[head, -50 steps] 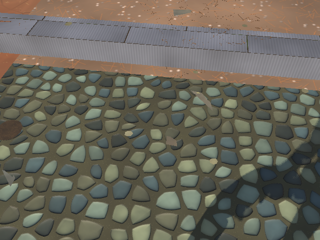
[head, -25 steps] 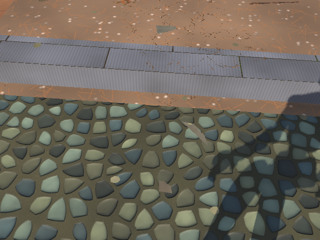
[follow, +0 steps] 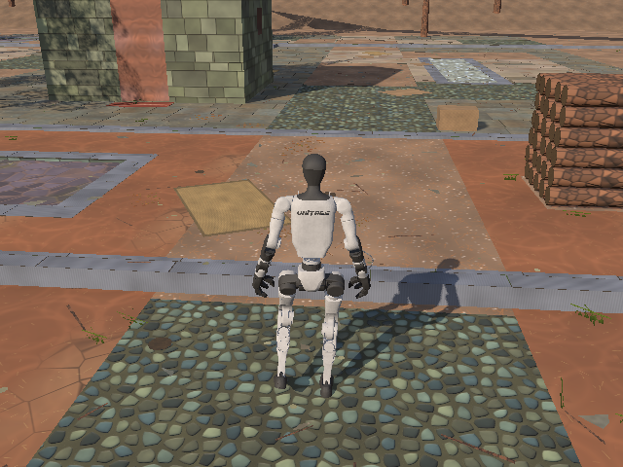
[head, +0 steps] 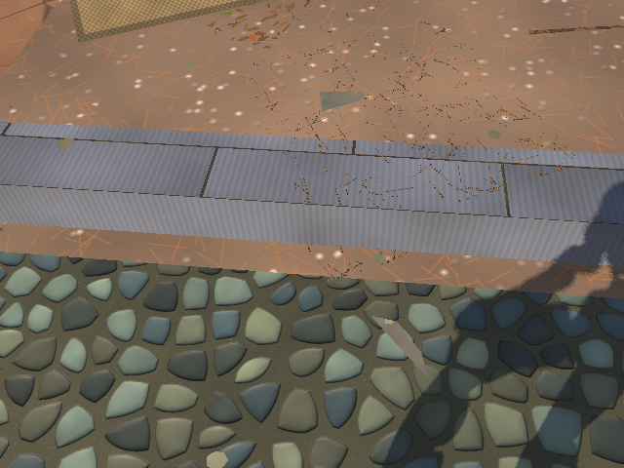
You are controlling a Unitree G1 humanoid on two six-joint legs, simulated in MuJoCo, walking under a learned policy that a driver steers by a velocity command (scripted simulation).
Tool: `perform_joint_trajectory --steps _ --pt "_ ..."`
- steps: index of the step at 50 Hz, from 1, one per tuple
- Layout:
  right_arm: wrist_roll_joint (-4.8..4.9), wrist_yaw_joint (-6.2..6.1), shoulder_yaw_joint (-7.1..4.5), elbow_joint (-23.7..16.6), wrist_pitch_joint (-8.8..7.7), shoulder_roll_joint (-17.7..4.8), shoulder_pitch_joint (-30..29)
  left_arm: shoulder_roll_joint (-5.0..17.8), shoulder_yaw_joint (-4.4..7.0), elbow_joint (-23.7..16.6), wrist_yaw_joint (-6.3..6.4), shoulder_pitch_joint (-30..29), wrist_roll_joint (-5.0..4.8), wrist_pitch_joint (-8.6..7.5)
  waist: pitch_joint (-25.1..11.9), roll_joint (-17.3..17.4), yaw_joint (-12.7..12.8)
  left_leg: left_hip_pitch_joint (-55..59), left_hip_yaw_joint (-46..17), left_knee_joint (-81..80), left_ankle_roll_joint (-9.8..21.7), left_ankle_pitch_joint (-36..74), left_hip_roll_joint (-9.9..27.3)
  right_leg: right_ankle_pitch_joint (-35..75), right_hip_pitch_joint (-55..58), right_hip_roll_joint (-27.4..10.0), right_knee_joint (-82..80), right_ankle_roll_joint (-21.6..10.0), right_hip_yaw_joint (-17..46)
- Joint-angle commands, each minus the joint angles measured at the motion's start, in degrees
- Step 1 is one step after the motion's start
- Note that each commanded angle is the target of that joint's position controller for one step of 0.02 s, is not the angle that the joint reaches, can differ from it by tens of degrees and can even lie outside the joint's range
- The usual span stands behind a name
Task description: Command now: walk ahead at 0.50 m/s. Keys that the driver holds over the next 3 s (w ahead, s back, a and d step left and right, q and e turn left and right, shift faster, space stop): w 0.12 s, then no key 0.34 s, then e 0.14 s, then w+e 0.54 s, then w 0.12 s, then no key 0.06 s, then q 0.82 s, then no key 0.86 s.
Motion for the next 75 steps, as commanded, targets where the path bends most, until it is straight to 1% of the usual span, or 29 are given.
perform_joint_trajectory --steps 1,12,16,17,18,19,20,23,26,33,37,38,39,40,42,44,46,47,50,55,58,60,61,62,63,65,67,70,75 --pt "-0.45 -0.43 -1.02 -2.34 0.80 -2.67 2.79 7.30 1.36 -1.96 0.56 0.20 0.01 -1.16 -1.53 -5.83 -2.13 -6.14 -2.00 -4.15 -0.93 5.46 3.89 8.02 4.38 -15.83 -14.43 -9.98 14.70" --pt "-0.87 1.67 -0.05 -7.32 -0.26 -1.14 -14.53 8.34 0.98 2.35 2.57 8.11 -0.47 1.40 0.96 -6.54 2.44 -2.14 2.29 -34.15 -1.33 24.23 -2.16 26.72 11.65 -13.46 -8.00 -5.45 4.80" --pt "-1.96 1.80 -1.92 -3.83 -1.05 -6.40 -3.09 9.05 1.27 2.23 3.01 4.56 -0.88 2.30 -5.78 -6.33 -4.30 13.32 2.86 -41.75 2.49 27.55 -4.81 33.31 15.06 -11.43 7.30 -1.41 5.27" --pt "-2.98 1.40 -2.70 -2.54 -1.20 -10.23 2.77 7.46 0.64 1.45 3.03 6.19 0.10 2.14 -12.64 -1.19 -5.17 27.18 -3.31 -37.69 4.98 51.78 2.51 20.74 8.13 -7.71 18.90 1.13 3.10" --pt "-3.51 1.13 -2.39 -2.02 -0.42 -11.27 4.76 0.34 -1.54 3.39 2.43 15.97 0.71 1.75 -21.29 11.44 -1.85 47.07 -18.64 -34.46 15.77 67.19 17.00 -16.86 -9.31 -0.94 38.13 4.95 2.66" --pt "-2.08 1.44 -1.13 -1.63 0.24 -6.52 5.99 2.41 -1.25 4.93 2.07 17.03 -0.55 1.74 -26.72 10.14 -3.15 46.71 -24.64 -37.38 18.36 59.69 18.64 -32.76 -11.89 -0.64 45.85 5.86 9.29" --pt "-1.35 1.66 -0.75 -2.21 0.57 -5.79 2.37 6.84 -0.04 3.74 2.12 12.18 -1.72 2.14 -20.83 6.26 -3.29 39.41 -20.84 -40.28 15.99 47.93 15.84 -31.35 -14.34 -2.93 48.34 5.88 10.19" --pt "-2.38 1.03 0.36 -3.81 1.08 -3.28 -9.12 6.04 0.57 2.19 3.96 4.90 -0.81 5.05 -8.29 2.57 0.48 17.28 -12.61 -48.00 10.72 24.68 10.01 -22.22 -10.41 -8.05 38.46 6.56 8.22" --pt "-3.59 0.50 0.06 -3.30 1.49 -3.82 -11.20 2.92 0.01 3.40 4.76 6.96 -0.64 6.76 -7.43 5.44 1.99 9.36 -6.19 -51.10 9.96 17.73 7.48 -18.51 -1.30 -6.90 27.09 6.48 5.49" --pt "-0.53 -2.43 -2.36 -3.67 3.85 -9.65 -10.85 5.90 1.73 -0.14 4.04 2.21 -0.63 7.74 -5.91 5.57 0.94 9.68 -7.09 -56.71 9.30 -11.76 12.00 -15.24 -2.70 -6.20 24.86 2.82 1.57" --pt "1.20 -2.14 -2.29 -4.98 4.18 -6.98 -15.56 3.99 2.26 4.06 3.03 10.63 -0.39 7.17 -2.44 1.01 5.69 4.18 1.28 -49.01 3.50 -17.59 7.12 -12.14 8.13 -3.80 7.91 -2.61 -1.38" --pt "0.70 -1.68 -1.56 -5.52 4.32 -3.53 -16.08 5.78 2.76 5.23 3.09 14.87 -0.37 6.64 -0.99 -8.84 6.32 -1.34 7.62 -32.63 0.18 -16.73 2.30 -22.89 10.76 -10.67 -2.51 -6.25 10.88" --pt "0.31 -0.92 -0.85 -6.56 3.77 -0.59 -16.41 10.58 3.11 3.30 3.27 14.70 -0.85 5.57 1.82 -16.89 4.52 -15.75 9.17 -16.35 -2.86 -14.16 -4.89 -33.32 14.26 -21.99 -10.54 -12.08 33.83" --pt "0.92 -0.46 -1.24 -9.10 2.17 -2.62 -20.82 13.50 3.54 1.86 3.06 12.22 0.46 3.74 4.49 -16.79 4.42 -21.22 0.26 -13.14 -1.48 -11.09 -5.92 -41.00 10.69 -24.24 -18.23 -15.30 45.16" --pt "0.65 -0.12 -2.61 -7.36 0.27 -7.85 -18.77 10.25 2.81 -0.39 3.51 5.16 0.06 1.31 5.61 -11.16 0.39 -20.88 -2.15 -13.68 -1.12 1.66 -2.75 -25.60 12.01 -20.83 -16.22 -9.47 34.65" --pt "-1.15 -0.10 -2.84 -6.00 -0.34 -7.01 -18.79 7.59 2.13 -0.47 3.41 6.62 -0.96 1.14 2.46 -8.21 0.83 -16.71 -1.61 -17.44 -2.05 7.85 -2.43 -15.68 13.50 -17.33 -14.90 -6.66 27.18" --pt "-0.85 0.42 -2.58 -5.90 -0.63 -4.98 -19.39 6.62 1.82 -0.04 3.60 10.08 -0.83 0.93 0.63 -7.82 1.42 -14.23 -1.11 -20.58 -2.66 13.02 -3.45 -8.23 15.02 -15.44 -14.07 -6.13 23.51" --pt "-5.34 2.01 -0.99 -4.82 2.32 -1.56 -14.62 8.80 2.40 0.71 2.19 11.33 1.17 1.38 0.99 -10.75 0.71 -10.46 2.63 -17.63 -3.55 12.65 -4.44 -3.83 12.65 -12.36 -14.12 -5.58 21.61" --pt "-3.92 2.79 -1.04 -6.71 4.36 -3.07 -17.61 6.93 2.33 0.95 1.27 14.70 0.98 1.98 2.08 -10.13 2.39 -10.11 3.32 -17.83 -4.88 12.56 -3.57 -2.49 11.65 -12.10 -13.47 -6.28 21.03" --pt "-2.83 2.96 -0.43 -10.56 3.02 -3.88 -24.63 8.95 3.15 1.06 2.05 17.44 1.34 2.27 3.88 -10.81 5.53 -9.14 3.37 -27.76 -5.48 9.39 -4.14 5.62 16.54 -12.76 -9.16 -7.64 22.56" --pt "-2.17 2.50 -0.59 -10.53 1.86 -5.06 -18.16 9.98 3.79 0.16 2.41 13.69 1.38 2.21 2.11 -12.29 1.86 2.44 3.40 -34.22 -3.38 5.73 -4.86 12.86 14.22 -13.65 -4.80 -5.56 23.46" --pt "-2.42 1.10 -1.59 -6.51 0.72 -6.85 -4.44 9.72 3.77 -0.07 2.14 10.82 0.89 1.62 -2.96 -8.91 -4.10 20.82 4.13 -39.92 -0.96 8.16 -6.25 23.39 10.09 -10.20 6.74 -3.24 20.18" --pt "-3.74 0.23 -2.56 -4.90 -0.18 -10.66 5.39 7.33 3.15 -0.93 1.86 10.54 0.62 1.27 -10.30 -1.58 -7.87 34.26 -4.68 -41.94 1.36 0.50 2.56 16.15 3.31 -5.61 21.90 -2.07 16.05" --pt "-4.75 0.07 -4.09 -3.79 0.03 -18.49 11.37 1.30 1.89 -3.12 1.71 14.85 -0.90 0.92 -16.49 17.06 -6.46 47.55 -32.47 -50.06 6.38 -12.35 17.51 -16.82 -14.64 4.76 38.54 0.31 9.73" --pt "-3.95 0.44 -3.72 -2.97 0.92 -15.49 8.24 4.60 2.18 -1.47 1.80 16.39 0.33 1.15 -13.12 13.70 -3.77 41.88 -42.77 -54.92 8.39 -19.47 18.83 -21.17 -19.68 2.04 46.11 -1.18 12.94" --pt "-3.05 0.83 -1.17 -5.18 0.53 -5.48 -1.34 4.36 1.85 -0.75 1.44 9.77 0.89 1.51 1.03 0.00 -1.41 27.18 -23.53 -53.43 7.70 1.16 13.61 -11.99 -18.08 -3.13 44.64 -1.25 11.79" --pt "-2.85 0.60 0.18 -3.31 -0.38 -2.55 -0.02 3.99 1.69 -1.14 1.42 7.13 2.12 2.18 1.04 2.31 -0.51 24.65 -11.00 -51.63 6.54 32.85 9.29 -11.09 -13.78 -4.01 39.99 0.35 9.99" --pt "-2.05 1.04 0.79 0.23 -1.56 -2.85 4.28 2.57 1.05 -1.08 1.26 6.34 2.25 2.95 -2.22 4.75 0.78 27.23 -5.04 -47.98 7.72 60.20 7.02 -9.85 -12.44 -2.68 34.99 2.51 5.91" --pt "-1.83 0.37 0.61 2.09 0.38 -5.64 5.17 2.00 -0.78 -3.23 1.54 -3.39 0.95 3.27 -2.79 6.36 -0.95 25.27 -2.75 -45.85 7.05 60.32 3.60 -2.28 -7.37 -0.99 17.85 4.36 1.95"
